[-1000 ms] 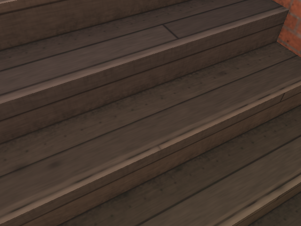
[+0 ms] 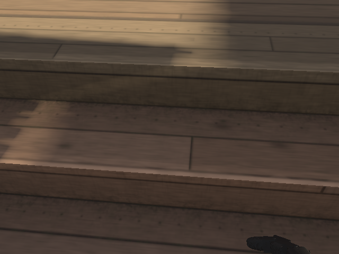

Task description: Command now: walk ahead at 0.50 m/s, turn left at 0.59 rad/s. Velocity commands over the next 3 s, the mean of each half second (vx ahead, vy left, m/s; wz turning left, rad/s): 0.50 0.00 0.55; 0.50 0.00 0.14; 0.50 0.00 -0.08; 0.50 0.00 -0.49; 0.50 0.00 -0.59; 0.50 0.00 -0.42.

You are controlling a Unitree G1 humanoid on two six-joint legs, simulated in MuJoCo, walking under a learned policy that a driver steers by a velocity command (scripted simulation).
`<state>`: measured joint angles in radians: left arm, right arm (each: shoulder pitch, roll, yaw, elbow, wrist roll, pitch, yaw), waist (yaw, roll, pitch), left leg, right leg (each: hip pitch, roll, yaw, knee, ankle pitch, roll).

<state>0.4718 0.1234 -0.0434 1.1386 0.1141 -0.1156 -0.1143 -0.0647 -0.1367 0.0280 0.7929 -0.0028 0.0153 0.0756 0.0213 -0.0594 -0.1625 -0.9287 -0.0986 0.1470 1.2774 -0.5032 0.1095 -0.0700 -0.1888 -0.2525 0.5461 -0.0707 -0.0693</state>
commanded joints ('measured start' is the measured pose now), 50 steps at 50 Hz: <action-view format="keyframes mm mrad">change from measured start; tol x32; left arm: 1 -72 140 50 -99 -59 28 -47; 16 -827 71 -34 -538 -77 99 91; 23 66 302 69 -231 -35 64 88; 29 -328 -53 13 -125 -67 50 103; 50 181 197 44 36 -163 -16 108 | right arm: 1 664 -309 -123 168 -50 0 -41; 8 224 -10 -17 229 -44 -101 1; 21 606 -105 -64 196 -61 -176 45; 46 -531 35 78 -205 -39 30 5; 50 97 -7 22 -26 28 -19 -29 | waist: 1 -250 163 -127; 20 101 180 -97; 23 213 -263 -23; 50 -110 -17 149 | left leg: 1 897 231 -971 -843 70 250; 13 487 147 -501 -894 180 88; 16 -58 191 -532 -1210 217 147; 20 680 219 -411 -695 1639 109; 22 -20 -73 -508 57 374 15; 25 -243 14 -443 542 596 77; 34 -314 110 -262 469 635 92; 39 -860 102 -316 814 399 159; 44 -784 227 -89 493 519 147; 50 218 18 194 -16 -98 92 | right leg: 1 -800 203 392 1150 97 -39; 11 -1340 174 354 1781 -324 -135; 19 -562 285 69 675 -388 32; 21 18 54 728 361 -112 -257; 23 -38 -79 1301 -137 -1000 -235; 32 -388 58 370 -201 -294 -118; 40 154 -71 426 -273 -151 -196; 46 -214 -85 283 -580 100 -185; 50 35 -76 138 -266 1385 -114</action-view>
